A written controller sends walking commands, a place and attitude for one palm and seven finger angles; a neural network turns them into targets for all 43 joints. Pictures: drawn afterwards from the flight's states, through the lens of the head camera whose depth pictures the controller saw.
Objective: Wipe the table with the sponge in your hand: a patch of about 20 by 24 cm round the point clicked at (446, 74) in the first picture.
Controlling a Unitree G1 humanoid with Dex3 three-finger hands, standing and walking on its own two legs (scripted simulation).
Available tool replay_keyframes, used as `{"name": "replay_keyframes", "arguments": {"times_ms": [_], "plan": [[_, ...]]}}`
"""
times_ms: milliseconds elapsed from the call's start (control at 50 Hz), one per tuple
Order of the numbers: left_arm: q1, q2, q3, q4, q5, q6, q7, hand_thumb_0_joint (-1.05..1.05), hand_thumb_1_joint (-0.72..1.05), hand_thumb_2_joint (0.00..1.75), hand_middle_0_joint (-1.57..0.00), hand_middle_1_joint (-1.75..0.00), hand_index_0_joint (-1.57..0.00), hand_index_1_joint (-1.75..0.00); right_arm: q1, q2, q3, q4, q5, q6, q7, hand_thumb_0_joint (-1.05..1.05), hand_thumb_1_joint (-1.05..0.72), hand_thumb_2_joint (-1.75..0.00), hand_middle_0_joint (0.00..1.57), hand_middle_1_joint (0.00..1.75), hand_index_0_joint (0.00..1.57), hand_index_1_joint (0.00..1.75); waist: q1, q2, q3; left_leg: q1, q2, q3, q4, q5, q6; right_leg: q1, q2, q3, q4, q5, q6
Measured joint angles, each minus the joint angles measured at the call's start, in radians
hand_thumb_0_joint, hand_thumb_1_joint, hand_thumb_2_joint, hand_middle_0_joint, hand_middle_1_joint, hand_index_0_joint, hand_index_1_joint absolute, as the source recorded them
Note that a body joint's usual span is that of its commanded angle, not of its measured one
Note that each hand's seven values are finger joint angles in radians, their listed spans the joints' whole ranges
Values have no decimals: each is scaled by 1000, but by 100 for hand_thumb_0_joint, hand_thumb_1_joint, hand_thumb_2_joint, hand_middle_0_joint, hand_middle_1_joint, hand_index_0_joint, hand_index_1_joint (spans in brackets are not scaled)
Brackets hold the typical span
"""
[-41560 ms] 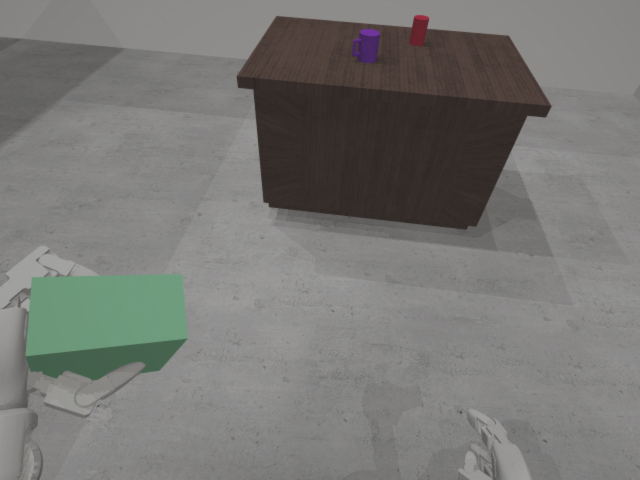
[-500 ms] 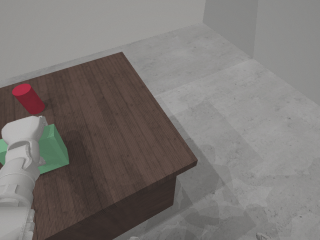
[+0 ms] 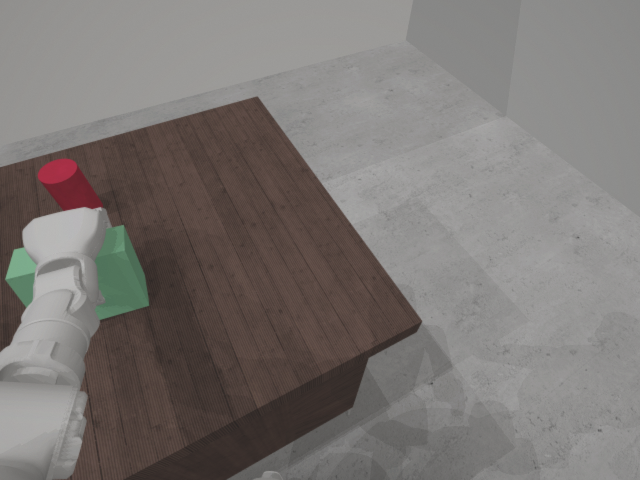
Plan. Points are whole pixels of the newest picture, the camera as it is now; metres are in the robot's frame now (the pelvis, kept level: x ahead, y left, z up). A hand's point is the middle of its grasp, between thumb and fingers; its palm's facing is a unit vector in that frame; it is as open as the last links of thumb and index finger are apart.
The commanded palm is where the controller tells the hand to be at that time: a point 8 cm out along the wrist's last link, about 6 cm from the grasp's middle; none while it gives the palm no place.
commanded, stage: slide across to the middle lane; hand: left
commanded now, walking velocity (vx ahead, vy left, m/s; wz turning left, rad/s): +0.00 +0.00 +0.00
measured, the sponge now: (90, 288) +0.37 +0.34 -0.02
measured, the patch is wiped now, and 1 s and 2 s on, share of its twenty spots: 0.45 0.55 0.70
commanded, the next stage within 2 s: wipe back along the middle lane in 0.48 s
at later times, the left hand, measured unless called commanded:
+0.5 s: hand (132, 238) +0.43 +0.28 +0.03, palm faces -0.11 +0.00 -0.99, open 10.4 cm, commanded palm +0.41 +0.25 +0.08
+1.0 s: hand (142, 257) +0.40 +0.26 +0.02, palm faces -0.07 -0.04 -1.00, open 10.4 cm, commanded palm +0.36 +0.24 +0.06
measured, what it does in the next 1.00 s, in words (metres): shifts its weight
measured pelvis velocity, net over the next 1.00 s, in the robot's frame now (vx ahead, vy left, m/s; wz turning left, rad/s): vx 0.05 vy -0.01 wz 0.01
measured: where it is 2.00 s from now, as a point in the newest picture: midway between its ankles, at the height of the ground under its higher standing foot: outside the picture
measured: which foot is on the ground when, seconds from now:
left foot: down 0.00-1.00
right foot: down 0.00-1.00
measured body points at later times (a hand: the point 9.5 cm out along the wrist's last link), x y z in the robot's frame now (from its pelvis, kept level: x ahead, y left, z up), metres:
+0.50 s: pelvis +0.02 +0.01 +0.01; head +0.07 +0.01 +0.46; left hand +0.43 +0.28 +0.08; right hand +0.15 -0.23 -0.12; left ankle +0.04 +0.10 -0.71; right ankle +0.03 -0.13 -0.71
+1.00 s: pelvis +0.05 -0.01 +0.02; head +0.07 -0.02 +0.47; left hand +0.40 +0.26 +0.08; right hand +0.21 -0.26 -0.10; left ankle +0.04 +0.10 -0.71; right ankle +0.03 -0.13 -0.71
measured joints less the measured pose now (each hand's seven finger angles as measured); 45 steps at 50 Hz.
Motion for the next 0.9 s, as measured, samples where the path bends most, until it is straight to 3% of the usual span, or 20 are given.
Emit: {"name": "replay_keyframes", "arguments": {"times_ms": [260,380,480,620,900], "plan": [[-55,-96,-149,-3,-47,136,48,0,-59,113,-73,-130,-73,-135,-35,34,1,40,-1,-15,6,1,-90,-90,20,30,21,30,20,-8,10,56,-33,-4,-36,7,17,61,-33,-6,-28,-7,9],[-86,-154,-179,5,-74,169,39,0,-58,113,-71,-132,-72,-137,-65,44,9,44,-4,-7,9,0,-90,-90,20,30,21,30,24,-9,9,82,-36,-6,-55,5,16,85,-36,-7,-43,-12,10],[-85,-187,-165,6,-46,186,44,0,-57,113,-71,-133,-71,-137,-79,45,13,33,-12,14,17,0,-90,-90,20,30,21,30,19,-6,3,102,-27,-1,-67,-4,11,102,-28,-1,-56,-17,8],[-51,-198,-128,-7,-52,210,53,0,-57,113,-71,-133,-71,-137,-74,34,10,25,-17,43,27,0,-90,-90,20,30,21,30,20,-2,1,136,-11,3,-92,-14,1,131,-13,5,-81,-21,0],[177,-216,-135,-260,-68,259,47,-1,-52,110,-66,-136,-67,-140,-89,-5,-8,2,-4,89,35,1,-91,-90,20,30,20,30,37,-4,-6,236,4,5,-141,-23,-9,229,1,9,-131,-25,-14]]}}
